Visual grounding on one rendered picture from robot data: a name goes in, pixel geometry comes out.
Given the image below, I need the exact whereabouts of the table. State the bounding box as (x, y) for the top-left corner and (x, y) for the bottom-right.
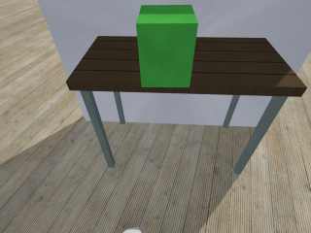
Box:
(66, 36), (307, 175)

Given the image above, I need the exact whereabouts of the carton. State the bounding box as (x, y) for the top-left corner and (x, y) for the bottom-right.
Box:
(136, 5), (198, 87)

